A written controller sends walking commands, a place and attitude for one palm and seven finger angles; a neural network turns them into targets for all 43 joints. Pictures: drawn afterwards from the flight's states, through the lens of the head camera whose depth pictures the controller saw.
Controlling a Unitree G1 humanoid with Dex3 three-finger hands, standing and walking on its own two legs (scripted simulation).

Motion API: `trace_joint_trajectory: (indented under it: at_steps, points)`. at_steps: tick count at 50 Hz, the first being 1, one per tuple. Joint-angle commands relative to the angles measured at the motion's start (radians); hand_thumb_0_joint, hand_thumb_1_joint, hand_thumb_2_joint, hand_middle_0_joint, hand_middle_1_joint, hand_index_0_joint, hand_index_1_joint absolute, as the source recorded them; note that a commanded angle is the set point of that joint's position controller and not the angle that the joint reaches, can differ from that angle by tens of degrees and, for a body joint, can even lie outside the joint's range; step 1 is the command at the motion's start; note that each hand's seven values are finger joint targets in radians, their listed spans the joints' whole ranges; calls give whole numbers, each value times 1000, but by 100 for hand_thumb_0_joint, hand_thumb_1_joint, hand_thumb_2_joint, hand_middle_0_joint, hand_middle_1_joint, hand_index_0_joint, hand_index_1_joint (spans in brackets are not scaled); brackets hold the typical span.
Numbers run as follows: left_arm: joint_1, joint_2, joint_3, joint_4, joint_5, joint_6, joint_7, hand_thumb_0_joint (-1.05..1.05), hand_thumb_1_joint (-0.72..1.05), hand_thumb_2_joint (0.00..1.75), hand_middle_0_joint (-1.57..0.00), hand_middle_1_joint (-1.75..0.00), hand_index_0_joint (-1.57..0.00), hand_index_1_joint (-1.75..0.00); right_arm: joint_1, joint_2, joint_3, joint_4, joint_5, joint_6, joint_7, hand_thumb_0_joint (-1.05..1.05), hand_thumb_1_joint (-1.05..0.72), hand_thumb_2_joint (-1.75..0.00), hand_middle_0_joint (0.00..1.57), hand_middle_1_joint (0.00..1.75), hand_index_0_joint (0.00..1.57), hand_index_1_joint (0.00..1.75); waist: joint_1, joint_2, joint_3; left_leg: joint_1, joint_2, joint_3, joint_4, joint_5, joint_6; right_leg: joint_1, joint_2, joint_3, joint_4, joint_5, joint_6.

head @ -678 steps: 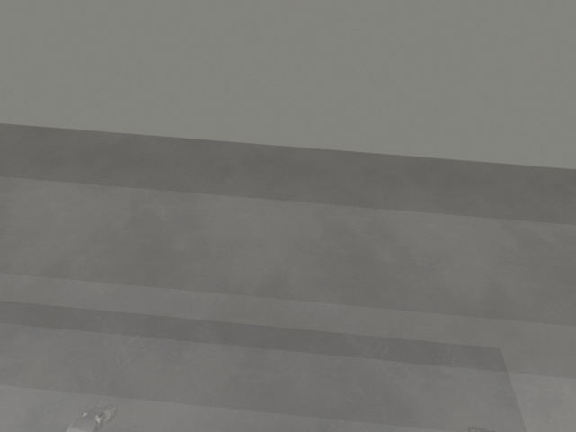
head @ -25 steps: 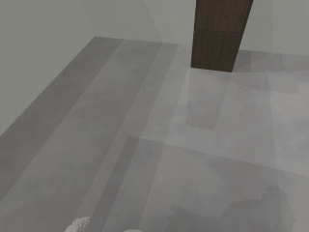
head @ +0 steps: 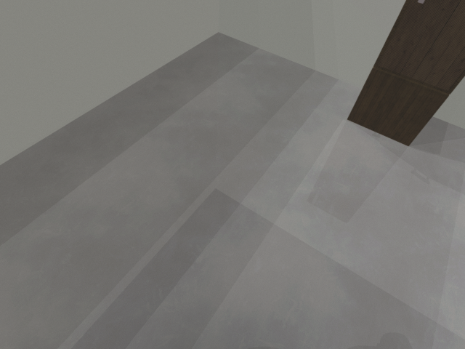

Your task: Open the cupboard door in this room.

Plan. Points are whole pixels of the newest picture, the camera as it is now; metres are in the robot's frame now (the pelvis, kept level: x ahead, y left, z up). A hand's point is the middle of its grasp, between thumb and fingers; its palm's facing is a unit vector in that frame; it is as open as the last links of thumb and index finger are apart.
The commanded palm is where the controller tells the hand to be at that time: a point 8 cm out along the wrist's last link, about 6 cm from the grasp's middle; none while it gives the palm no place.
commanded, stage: stand and wait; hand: left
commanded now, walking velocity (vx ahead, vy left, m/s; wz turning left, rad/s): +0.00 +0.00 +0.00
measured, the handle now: out of the picture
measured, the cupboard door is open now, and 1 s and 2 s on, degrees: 0 0 0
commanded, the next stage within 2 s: turn or walk to find it in 0.56 s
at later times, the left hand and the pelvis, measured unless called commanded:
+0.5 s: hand out of the picture +0.03 +0.16 -0.15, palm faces +0.05 -0.97 -0.25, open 7.3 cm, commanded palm none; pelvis -0.01 -0.02 +0.01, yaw +2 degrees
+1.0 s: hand out of the picture -0.02 +0.15 -0.17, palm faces +0.16 -0.97 -0.18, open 7.3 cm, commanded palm none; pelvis -0.01 -0.02 +0.01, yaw +6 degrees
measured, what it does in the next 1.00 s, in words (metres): steps on the spot: right foot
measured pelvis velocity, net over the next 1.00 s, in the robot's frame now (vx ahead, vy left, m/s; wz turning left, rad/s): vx -0.01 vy -0.02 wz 0.10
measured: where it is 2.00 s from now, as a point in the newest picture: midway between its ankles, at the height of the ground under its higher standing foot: outside the picture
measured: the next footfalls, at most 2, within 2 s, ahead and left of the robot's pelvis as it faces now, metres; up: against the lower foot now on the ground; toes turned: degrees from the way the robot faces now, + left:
right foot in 0.40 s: +0.03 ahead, -0.13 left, +0.00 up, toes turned -2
right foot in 1.80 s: -0.02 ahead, -0.18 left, +0.00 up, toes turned -8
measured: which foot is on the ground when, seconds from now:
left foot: down 0.00-1.00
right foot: up 0.00-0.38, down 0.40-1.00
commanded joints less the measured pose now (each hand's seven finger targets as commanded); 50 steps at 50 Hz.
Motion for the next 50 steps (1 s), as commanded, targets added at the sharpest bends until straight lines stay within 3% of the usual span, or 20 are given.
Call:
trace_joint_trajectory:
  at_steps: [1,4,7,14,17,18,19,20,21,23,25,27,31,36,41,43,44,46,47,50]
  points:
    - [-71,62,10,-90,6,9,11,0,90,90,-20,-30,-20,-30,110,-203,-35,-19,-6,-21,-31,0,-90,-90,20,30,20,30,-81,322,-87,94,327,-337,-322,449,158,-195,27,210,320,-159,30]
    - [-24,65,9,-37,5,2,-3,0,90,90,-20,-30,-20,-30,18,-150,-11,-38,-2,-30,-41,0,-90,-90,20,30,20,30,-33,224,-57,116,238,-226,-297,487,136,-214,52,224,385,-14,37]
    - [1,57,1,-11,2,-5,-2,0,90,90,-20,-30,-20,-30,52,-135,-8,-24,7,-45,-44,0,-90,-90,20,30,20,30,-33,162,-105,187,218,-173,-278,635,134,-196,63,229,359,28,48]
    - [-42,13,-22,-11,0,-8,7,0,90,90,-20,-30,-20,-30,91,-113,-16,17,-3,-42,-43,0,-90,-90,20,30,20,30,-56,197,-88,168,228,-197,-271,579,153,-69,75,203,48,-26,46]
    - [13,15,-25,22,0,-20,9,0,90,90,-20,-30,-20,-30,84,-105,-15,36,1,-41,-41,0,-90,-90,20,30,20,30,-32,187,-80,97,204,-203,-240,476,126,58,91,185,-157,93,35]
    - [56,13,-26,40,1,-27,10,0,90,90,-20,-30,-20,-30,74,-95,-11,38,4,-41,-41,0,-90,-90,20,30,20,30,-9,151,-91,65,177,-182,-206,399,95,131,87,183,-271,207,32]
    - [77,38,-25,53,5,-36,14,0,90,90,-20,-30,-20,-30,79,-64,-6,43,11,-43,-38,0,-90,-90,20,30,20,30,-8,85,-99,19,128,-147,-157,288,50,192,42,242,-340,288,19]
    - [63,77,-25,55,8,-47,17,0,90,90,-20,-30,-20,-30,92,-23,3,40,18,-40,-36,0,-90,-90,20,30,20,30,-29,-37,-98,-17,69,-96,-115,142,11,192,-61,367,-374,338,-24]
    - [26,106,-23,47,5,-49,15,0,90,90,-20,-30,-20,-30,96,-4,10,38,17,-34,-32,0,-90,-90,20,30,20,30,-45,-107,-49,-26,23,-63,-123,2,-11,119,-130,419,-406,321,-79]
    - [-15,101,-13,38,2,-51,14,0,90,90,-20,-30,-20,-30,111,-17,7,62,1,-15,-34,0,-90,-90,20,30,20,30,-42,-202,-1,38,30,-63,-78,-33,-12,-16,-116,435,-477,146,-129]
    - [-30,62,-22,47,-1,-47,14,0,90,90,-20,-30,-20,-30,157,-13,13,98,-2,-21,-35,0,-90,-90,20,30,20,30,-56,-112,22,81,42,-73,-134,76,-4,-39,-65,378,-444,143,-114]
    - [-13,40,-29,59,-9,-51,14,0,90,90,-20,-30,-20,-30,197,-9,20,130,2,-34,-38,0,-90,-90,20,30,20,30,-55,-30,-33,116,66,-89,-195,209,-1,27,-7,308,-377,245,-79]
    - [0,48,-19,69,-12,-41,17,0,90,90,-20,-30,-20,-30,185,-16,24,139,3,-32,-38,0,-90,-90,20,30,20,30,-35,34,-5,49,73,-95,-209,185,-8,64,-2,288,-381,153,-62]
    - [15,77,4,60,-10,-35,22,0,90,90,-20,-30,-20,-30,200,-14,14,132,2,-19,-38,0,-90,-90,20,30,20,30,-28,-9,-38,-14,52,-66,-85,142,-20,111,-90,307,-397,187,-104]
    - [-9,63,8,51,3,-36,23,0,90,90,-20,-30,-20,-30,196,6,5,120,2,-8,-38,0,-90,-90,20,30,20,30,-30,-55,-8,-40,58,-64,68,-67,-21,39,-154,328,-423,213,-168]
    - [-35,48,5,55,1,-35,23,0,90,90,-20,-30,-20,-30,236,24,9,134,5,-15,-37,0,-90,-90,20,30,20,30,-58,-25,-10,49,72,-67,-56,42,-16,-14,-116,275,-366,188,-132]
    - [-34,30,0,53,-2,-33,21,0,90,90,-20,-30,-20,-30,258,16,11,143,4,-25,-37,0,-90,-90,20,30,20,30,-64,38,-27,99,93,-106,-144,168,-4,-32,-59,231,-291,192,-93]
    - [-20,-22,-14,54,-12,-24,19,0,90,90,-20,-30,-20,-30,235,-41,8,140,-1,-42,-43,0,-90,-90,20,30,20,30,-41,239,-22,7,209,-277,-297,237,64,35,77,126,-161,120,-16]
    - [-9,-28,-21,68,-9,-21,18,0,90,90,-20,-30,-20,-30,194,-53,7,136,2,-44,-48,0,-90,-90,20,30,20,30,-26,274,-7,-21,232,-302,-346,228,93,62,85,133,-122,88,-7]
    - [40,-35,-32,102,-4,-23,15,0,90,90,-20,-30,-20,-30,160,-43,12,126,5,-55,-58,0,-90,-90,20,30,20,30,-11,211,-27,9,211,-254,-320,322,103,90,70,165,-160,98,-8]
